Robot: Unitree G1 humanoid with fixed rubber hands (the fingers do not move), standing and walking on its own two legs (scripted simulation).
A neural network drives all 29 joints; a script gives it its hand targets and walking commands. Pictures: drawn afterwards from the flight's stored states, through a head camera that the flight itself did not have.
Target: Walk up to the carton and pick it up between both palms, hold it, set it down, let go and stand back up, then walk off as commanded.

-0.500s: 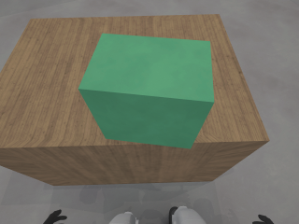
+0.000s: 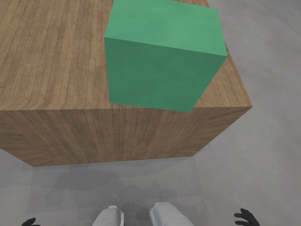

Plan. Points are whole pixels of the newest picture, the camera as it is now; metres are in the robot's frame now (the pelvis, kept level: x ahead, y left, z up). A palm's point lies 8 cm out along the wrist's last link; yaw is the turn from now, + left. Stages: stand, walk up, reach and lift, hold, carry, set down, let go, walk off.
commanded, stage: walk off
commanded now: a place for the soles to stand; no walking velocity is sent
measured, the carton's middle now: (158, 60) +0.56 -0.02 +0.05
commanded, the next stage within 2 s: stand in 1.62 s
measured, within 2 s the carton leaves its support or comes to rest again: neither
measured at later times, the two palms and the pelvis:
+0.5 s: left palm out of the picture -0.05 +0.17 -0.11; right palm out of the picture -0.10 -0.44 -0.13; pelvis -0.17 -0.11 -0.02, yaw -3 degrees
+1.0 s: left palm out of the picture -0.20 +0.22 -0.09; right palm out of the picture -0.20 -0.41 -0.10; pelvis -0.22 -0.09 +0.02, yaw +7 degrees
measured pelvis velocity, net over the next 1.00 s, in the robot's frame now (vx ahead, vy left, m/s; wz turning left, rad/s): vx -0.22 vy -0.09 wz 0.12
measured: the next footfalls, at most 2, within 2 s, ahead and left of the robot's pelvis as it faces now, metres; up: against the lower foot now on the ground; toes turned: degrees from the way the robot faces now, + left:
right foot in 0.34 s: -0.10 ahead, -0.20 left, +0.00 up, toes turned +0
left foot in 0.88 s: -0.20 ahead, +0.01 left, +0.00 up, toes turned +5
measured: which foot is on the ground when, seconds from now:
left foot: down 0.00-0.38, up 0.40-0.86, down 0.88-1.00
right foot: up 0.00-0.32, down 0.34-0.94, up 0.96-1.00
